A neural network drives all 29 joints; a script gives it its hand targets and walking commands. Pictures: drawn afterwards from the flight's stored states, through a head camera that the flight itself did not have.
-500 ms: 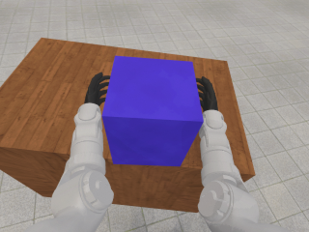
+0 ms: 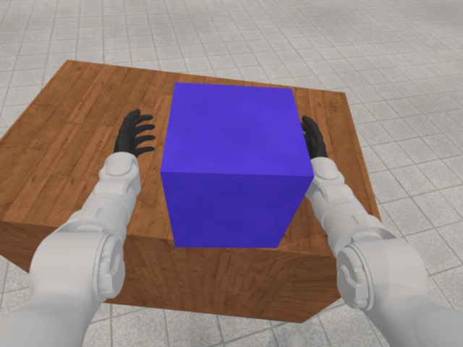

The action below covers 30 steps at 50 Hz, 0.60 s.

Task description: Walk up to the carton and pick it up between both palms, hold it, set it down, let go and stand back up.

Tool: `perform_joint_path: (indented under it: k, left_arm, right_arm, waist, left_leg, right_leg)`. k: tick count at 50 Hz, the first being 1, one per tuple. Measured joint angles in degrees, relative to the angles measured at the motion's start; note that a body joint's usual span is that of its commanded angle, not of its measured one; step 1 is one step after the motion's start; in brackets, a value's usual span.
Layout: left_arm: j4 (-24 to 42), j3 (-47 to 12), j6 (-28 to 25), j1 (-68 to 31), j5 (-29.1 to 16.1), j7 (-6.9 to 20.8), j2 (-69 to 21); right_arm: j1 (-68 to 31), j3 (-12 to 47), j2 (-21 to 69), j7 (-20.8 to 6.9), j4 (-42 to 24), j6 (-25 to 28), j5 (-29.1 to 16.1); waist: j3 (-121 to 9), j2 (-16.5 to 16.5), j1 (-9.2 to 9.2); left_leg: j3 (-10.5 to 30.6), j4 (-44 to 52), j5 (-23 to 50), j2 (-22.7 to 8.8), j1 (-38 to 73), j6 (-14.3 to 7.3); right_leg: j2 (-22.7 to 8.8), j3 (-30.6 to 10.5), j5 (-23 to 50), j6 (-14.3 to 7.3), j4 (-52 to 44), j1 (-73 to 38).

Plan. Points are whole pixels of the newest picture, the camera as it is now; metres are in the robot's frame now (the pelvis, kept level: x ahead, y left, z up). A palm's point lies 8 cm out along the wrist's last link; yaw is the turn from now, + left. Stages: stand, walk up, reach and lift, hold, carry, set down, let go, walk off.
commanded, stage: set down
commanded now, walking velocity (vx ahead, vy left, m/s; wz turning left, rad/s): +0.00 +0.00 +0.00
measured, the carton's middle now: (230, 172) +0.44 +0.04 +0.04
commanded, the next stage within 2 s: none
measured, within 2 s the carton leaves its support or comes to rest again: neither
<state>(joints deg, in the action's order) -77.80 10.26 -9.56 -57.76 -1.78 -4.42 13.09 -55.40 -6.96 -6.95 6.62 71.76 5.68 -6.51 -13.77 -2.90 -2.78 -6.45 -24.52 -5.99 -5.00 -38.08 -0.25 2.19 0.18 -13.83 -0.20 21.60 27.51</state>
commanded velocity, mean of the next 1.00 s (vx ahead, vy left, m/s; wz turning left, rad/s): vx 0.00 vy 0.00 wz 0.00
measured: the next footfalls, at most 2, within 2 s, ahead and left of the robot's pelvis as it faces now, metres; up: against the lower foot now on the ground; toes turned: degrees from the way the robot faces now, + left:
none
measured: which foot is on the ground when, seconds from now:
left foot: down 0.00-1.00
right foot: down 0.00-1.00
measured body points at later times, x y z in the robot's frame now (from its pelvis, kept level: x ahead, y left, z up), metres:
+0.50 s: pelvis -0.01 -0.01 +0.00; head +0.04 +0.02 +0.44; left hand +0.46 +0.24 +0.14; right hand +0.49 -0.15 +0.15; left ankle +0.04 +0.12 -0.74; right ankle -0.06 -0.12 -0.74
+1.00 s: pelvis -0.02 +0.00 +0.00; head +0.00 +0.04 +0.45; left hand +0.44 +0.27 +0.21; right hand +0.47 -0.15 +0.23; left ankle +0.04 +0.12 -0.74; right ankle -0.06 -0.12 -0.74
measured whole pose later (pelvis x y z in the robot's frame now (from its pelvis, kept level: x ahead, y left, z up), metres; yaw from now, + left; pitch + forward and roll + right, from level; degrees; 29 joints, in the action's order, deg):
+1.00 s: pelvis -0.02 +0.00 +0.00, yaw +2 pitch +14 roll -2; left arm -75.1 -7.0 11.2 -73.3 -18.9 -2.4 25.7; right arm -74.0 3.4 -18.8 4.0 76.6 -12.0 -25.3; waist -11.9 -3.7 0.3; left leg -4.7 -21.9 -3.3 -4.2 -32.5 0.1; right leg 1.8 2.1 -13.2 -0.6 21.9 22.6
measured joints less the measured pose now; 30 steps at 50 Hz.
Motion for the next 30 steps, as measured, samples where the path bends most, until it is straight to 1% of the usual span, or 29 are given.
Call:
perform_joint_path:
  k: [1, 6, 10, 16, 18, 21, 24, 27, 30]
  left_arm:
    - [-1.4, -1.7, -0.5, -0.9, -1.6, 0.3, 0.8]
    - [-6.9, -7.7, -1.8, -4.3, -7.7, 1.8, 4.2]
    - [-7.3, -10.9, -2.0, -4.8, -10.4, 2.5, 5.2]
    - [-4.3, -12.7, 0.1, -4.7, -12.4, 2.6, 5.3]
    - [-1.0, -12.5, 0.9, -4.0, -12.8, 2.4, 5.4]
    - [1.5, -12.1, 2.8, -4.1, -13.0, 2.7, 5.8]
    - [2.2, -11.5, 5.3, -5.3, -12.3, 3.3, 6.4]
    - [0.4, -11.8, 7.4, -7.4, -12.4, 4.1, 6.9]
    - [1.1, -11.6, 9.0, -8.1, -12.4, 4.2, 7.3]
  right_arm:
    - [-0.6, 1.1, -0.6, 0.0, 1.2, 0.4, -1.3]
    - [-4.0, 2.4, -2.6, -0.5, 7.5, 1.8, -3.7]
    - [-5.3, 3.2, -4.6, -1.2, 8.2, 2.7, -6.3]
    - [-7.1, 6.8, -7.6, -3.0, 7.7, 1.3, -11.6]
    - [-6.8, 7.8, -8.4, -3.2, 5.0, 0.6, -13.0]
    - [-7.2, 9.1, -9.0, -3.0, 2.9, -0.7, -14.0]
    - [-8.7, 10.5, -9.5, -2.8, 3.4, -2.8, -15.3]
    - [-10.1, 12.0, -10.0, -2.7, 5.1, -5.2, -16.3]
    - [-9.8, 12.3, -10.2, -2.1, 3.4, -6.8, -17.1]
  waist:
    - [-0.3, 0.2, -0.05]
    - [-1.0, 0.3, 0.28]
    - [-0.6, 0.5, 0.55]
    - [-0.8, 0.6, 0.42]
    - [-1.4, 0.7, 0.36]
    - [-2.3, 0.8, 0.66]
    - [-1.8, 0.8, 0.90]
    - [-0.8, 0.7, 1.19]
    - [-0.3, 0.5, 1.54]
  left_leg:
    - [0.3, -0.6, -0.2, 0.0, -0.6, 0.0]
    - [0.9, -2.4, -0.9, 0.2, -2.4, 0.2]
    - [1.4, -3.0, -1.0, 0.4, -3.0, 0.3]
    - [1.3, -2.6, -0.4, 0.4, -3.7, 0.3]
    - [1.3, -2.4, -0.2, 0.3, -4.0, 0.4]
    - [1.4, -1.9, 0.0, 0.2, -3.7, 0.5]
    - [1.3, -1.1, 0.3, 0.2, -1.7, 0.6]
    - [1.4, -0.2, 0.7, 0.4, 0.5, 0.6]
    - [1.5, 0.6, 1.2, 0.6, 1.7, 0.6]
  right_leg:
    - [0.0, 0.3, -0.2, 0.0, 0.4, 0.4]
    - [-0.2, 0.9, -1.5, 0.0, 2.8, 2.2]
    - [-0.4, 1.4, -1.9, -0.1, 3.7, 2.8]
    - [-0.3, 1.3, -1.8, -0.2, 4.2, 3.9]
    - [-0.2, 1.3, -1.6, -0.2, 4.2, 4.3]
    - [-0.1, 1.4, -1.5, -0.2, 3.9, 4.2]
    - [-0.1, 1.3, -1.4, -0.3, 3.5, 2.4]
    - [-0.2, 1.4, -1.4, -0.5, 3.2, 0.4]
    - [-0.3, 1.6, -1.2, -0.4, 2.9, -0.7]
